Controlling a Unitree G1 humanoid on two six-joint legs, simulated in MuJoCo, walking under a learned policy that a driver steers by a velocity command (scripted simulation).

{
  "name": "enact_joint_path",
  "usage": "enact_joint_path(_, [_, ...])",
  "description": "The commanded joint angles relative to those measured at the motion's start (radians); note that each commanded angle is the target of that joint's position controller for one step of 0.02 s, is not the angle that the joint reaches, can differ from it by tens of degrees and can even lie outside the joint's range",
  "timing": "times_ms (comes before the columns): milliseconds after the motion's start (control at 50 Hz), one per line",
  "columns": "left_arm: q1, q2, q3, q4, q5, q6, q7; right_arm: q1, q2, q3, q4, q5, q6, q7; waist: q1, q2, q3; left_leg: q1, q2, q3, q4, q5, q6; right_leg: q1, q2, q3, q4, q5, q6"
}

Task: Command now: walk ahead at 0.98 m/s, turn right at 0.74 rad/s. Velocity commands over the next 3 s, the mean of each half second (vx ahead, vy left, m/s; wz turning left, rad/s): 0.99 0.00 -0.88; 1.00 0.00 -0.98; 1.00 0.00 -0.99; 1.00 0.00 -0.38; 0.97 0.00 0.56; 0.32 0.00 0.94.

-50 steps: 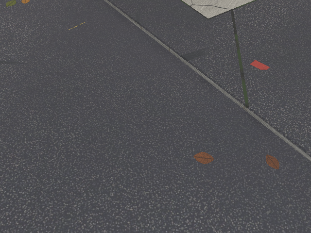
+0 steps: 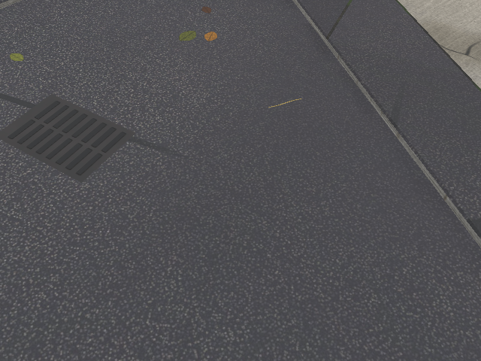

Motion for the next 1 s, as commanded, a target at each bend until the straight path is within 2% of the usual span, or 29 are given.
enact_joint_path(20, [-0.07,-0.013,-0.007,-0.091,0.01,0.02,-0.021,-0.005,-0.049,-0.014,-0.027,0.018,-0.045,0.003,0.008,0.136,0.1,0.028,0.249,-0.131,-0.332,0.178,0.042,-0.207,-0.065,0.022,-0.004,0.109,0.008])
enact_joint_path(80, [-0.196,-0.007,-0.019,-0.141,0.002,0.017,-0.034,-0.001,-0.038,-0.011,0.0,0.008,-0.057,-0.002,0.019,0.124,0.139,0.025,0.182,0.047,-0.351,0.421,0.024,-0.187,-0.033,-0.052,-0.179,0.249,-0.01])
enact_joint_path(120, [-0.251,-0.011,-0.032,-0.169,0.004,0.012,-0.049,0.013,-0.085,-0.018,0.012,0.01,-0.057,-0.012,0.025,0.087,0.155,0.053,0.192,0.126,-0.356,0.61,0.003,-0.115,-0.016,-0.119,-0.356,0.296,-0.041])
enact_joint_path(160, [-0.295,0.008,-0.033,-0.177,0.003,0.009,-0.053,0.051,-0.127,-0.024,0.027,0.011,-0.051,-0.025,0.021,0.074,0.132,0.136,0.19,0.163,-0.296,0.993,-0.015,0.0,0.069,-0.215,-0.472,0.315,-0.078])
enact_joint_path(180, [-0.26,0.029,-0.029,-0.164,-0.002,0.009,-0.049,0.067,-0.161,-0.031,0.026,0.008,-0.04,-0.034,0.042,0.098,0.085,0.199,0.199,0.162,-0.215,1.208,-0.023,0.064,0.114,-0.244,-0.488,0.281,-0.092])
enact_joint_path(220, [-0.008,0.098,-0.002,-0.101,-0.006,0.012,-0.033,0.013,-0.237,-0.053,0.004,-0.004,-0.006,-0.052,0.188,0.156,-0.066,0.222,0.242,0.137,0.12,1.47,-0.02,0.332,0.178,-0.224,-0.485,0.156,-0.128])
enact_joint_path(240, [0.206,0.15,0.027,-0.037,-0.005,0.012,-0.017,-0.041,-0.253,-0.059,-0.018,-0.011,0.013,-0.051,0.283,0.147,-0.158,0.135,0.252,0.103,0.406,1.403,-0.002,0.559,0.188,-0.162,-0.518,0.081,-0.163])
enact_joint_path(260, [0.291,0.19,0.056,0.001,-0.011,0.013,0.011,-0.056,-0.221,-0.056,-0.015,-0.013,0.021,-0.033,0.294,0.048,-0.164,-0.037,0.148,0.101,0.788,0.811,0.001,0.731,0.168,-0.07,-0.606,0.026,-0.196])
enact_joint_path(280, [0.189,0.26,0.073,-0.002,-0.02,0.024,0.027,-0.062,-0.046,-0.009,-0.059,-0.031,0.004,-0.014,0.16,-0.209,-0.057,-0.413,-0.03,0.05,1.189,-0.177,-0.024,0.794,0.036,0.183,-0.56,0.18,-0.239])
enact_joint_path(300, [0.135,0.341,0.089,-0.058,0.006,0.033,0.026,-0.008,-0.067,0.0,-0.181,0.0,-0.021,-0.012,0.085,-0.224,-0.28,-0.692,-0.062,-0.173,1.323,-0.207,-0.044,1.027,-0.129,0.689,-0.808,-0.045,-0.442])
enact_joint_path(320, [0.111,0.289,0.088,-0.083,0.005,0.033,0.034,-0.084,-0.121,0.004,-0.185,-0.013,-0.048,-0.012,0.107,-0.025,-0.219,-0.753,-0.002,-0.245,1.229,-0.124,-0.032,0.948,-0.177,0.832,-1.008,-0.288,-0.405])
enact_joint_path(340, [0.079,0.224,0.073,-0.069,0.004,0.026,0.041,-0.11,-0.142,0.002,-0.176,-0.01,-0.057,-0.011,0.056,0.096,-0.063,-0.719,0.044,-0.246,1.101,-0.052,-0.031,0.759,-0.155,0.773,-1.055,-0.302,-0.349])
enact_joint_path(380, [0.026,0.181,0.055,-0.065,-0.001,-0.007,0.048,-0.115,-0.12,0.012,-0.169,-0.039,-0.028,-0.016,-0.029,0.162,0.033,-0.574,0.1,-0.246,0.949,-0.055,-0.06,0.478,-0.069,0.596,-1.045,-0.1,-0.303])
enact_joint_path(440, [0.009,0.157,0.042,-0.066,-0.01,-0.048,0.044,-0.169,-0.086,0.027,-0.197,-0.047,0.027,-0.007,-0.059,0.148,0.083,-0.452,0.144,-0.199,0.706,-0.037,-0.107,0.226,0.037,0.424,-1.087,0.012,-0.284])
enact_joint_path(520, [0.052,0.173,0.057,-0.062,-0.016,-0.058,0.033,-0.371,-0.038,0.052,-0.273,-0.008,0.023,0.014,0.031,0.06,0.086,-0.331,0.094,-0.144,0.306,0.325,-0.102,0.21,0.118,0.339,-1.082,0.213,-0.205])
enact_joint_path(580, [0.093,0.189,0.067,-0.052,-0.022,-0.056,0.03,-0.409,-0.067,0.044,-0.29,0.006,0.017,0.012,0.073,0.005,0.039,-0.272,0.046,-0.15,0.159,0.398,-0.075,0.362,0.081,0.374,-1.022,0.391,-0.162])
enact_joint_path(620, [0.073,0.207,0.073,-0.059,-0.018,-0.053,0.039,-0.346,-0.109,0.028,-0.274,0.005,0.011,0.002,0.038,-0.008,-0.005,-0.157,0.009,-0.168,0.075,0.326,-0.061,0.44,0.072,0.396,-0.918,0.534,-0.12])
enact_joint_path(640, [0.058,0.234,0.079,-0.062,-0.01,-0.053,0.039,-0.237,-0.157,0.006,-0.242,0.008,0.008,-0.009,-0.016,-0.005,-0.081,-0.036,-0.019,-0.17,0.085,0.225,-0.05,0.474,0.075,0.395,-0.782,0.666,-0.096])
enact_joint_path(660, [0.008,0.265,0.083,-0.07,-0.005,-0.055,0.034,-0.051,-0.199,-0.016,-0.201,0.011,0.003,-0.023,-0.135,0.008,-0.174,0.164,-0.013,-0.158,0.085,0.149,-0.04,0.426,0.103,0.367,-0.563,0.692,-0.073])
enact_joint_path(680, [-0.036,0.198,0.065,-0.09,-0.001,-0.068,0.032,0.179,-0.26,-0.045,-0.156,-0.005,-0.001,-0.046,-0.239,0.05,-0.283,0.417,0.11,-0.261,0.119,-0.057,-0.016,0.272,0.146,0.318,-0.265,0.527,-0.058])
enact_joint_path(700, [-0.009,0.016,0.018,-0.138,-0.021,-0.074,0.035,0.253,-0.328,-0.06,-0.139,-0.051,-0.005,-0.054,-0.193,0.329,-0.355,0.617,0.396,-0.688,-0.021,-0.447,0.026,-0.029,0.255,0.214,0.049,-0.284,-0.045])
enact_joint_path(720, [0.068,0.042,0.0,-0.173,-0.037,-0.064,0.036,0.115,-0.333,-0.071,-0.157,-0.043,0.001,-0.041,-0.082,0.47,-0.382,0.561,0.48,-1.104,-0.215,-0.594,0.089,-0.173,0.209,0.153,0.177,-0.252,-0.05])
enact_joint_path(740, [-0.008,0.109,0.008,-0.14,-0.009,-0.043,0.04,-0.014,-0.212,-0.052,-0.186,-0.032,0.008,-0.035,-0.08,0.261,-0.221,0.407,0.423,-0.941,-0.219,-0.64,0.092,-0.204,0.127,0.118,0.185,-0.127,-0.048])
enact_joint_path(760, [-0.058,0.124,0.012,-0.143,0.008,-0.032,0.027,-0.047,-0.151,-0.037,-0.175,-0.024,0.013,-0.03,-0.072,0.142,-0.125,0.28,0.376,-0.742,-0.198,-0.451,0.083,-0.184,0.087,0.088,0.134,-0.065,-0.038])
enact_joint_path(780, [-0.094,0.118,0.013,-0.145,0.016,-0.02,0.011,-0.037,-0.129,-0.032,-0.151,-0.027,0.013,-0.028,-0.065,0.089,-0.079,0.202,0.333,-0.601,-0.2,-0.277,0.065,-0.16,0.057,0.08,0.102,-0.052,-0.028])
enact_joint_path(860, [-0.189,0.038,-0.016,-0.219,0.022,0.023,-0.03,0.054,-0.079,-0.018,-0.04,0.007,-0.024,-0.007,-0.029,0.129,0.02,0.097,0.287,-0.287,-0.254,0.083,0.03,-0.209,-0.014,0.063,0.064,0.004,-0.012])
enact_joint_path(900, [-0.249,0.037,-0.023,-0.248,0.018,0.027,-0.035,0.046,-0.074,-0.017,-0.024,0.008,-0.035,0.0,-0.018,0.111,0.039,0.061,0.245,-0.13,-0.287,0.225,0.012,-0.204,-0.007,0.031,0.018,0.095,-0.008])
enact_joint_path(920, [-0.274,0.032,-0.031,-0.277,0.015,0.027,-0.04,0.035,-0.102,-0.02,-0.025,0.002,-0.045,0.001,0.0,0.144,0.056,0.033,0.27,-0.107,-0.303,0.275,0.022,-0.2,-0.023,0.031,-0.041,0.147,-0.006])
enact_joint_path(1000, [-0.43,0.041,-0.042,-0.307,0.017,0.024,-0.061,0.089,-0.127,-0.026,0.02,-0.002,-0.048,-0.009,-0.026,0.066,0.152,0.079,0.204,0.095,-0.355,0.528,-0.017,-0.132,0.026,-0.122,-0.353,0.232,-0.044])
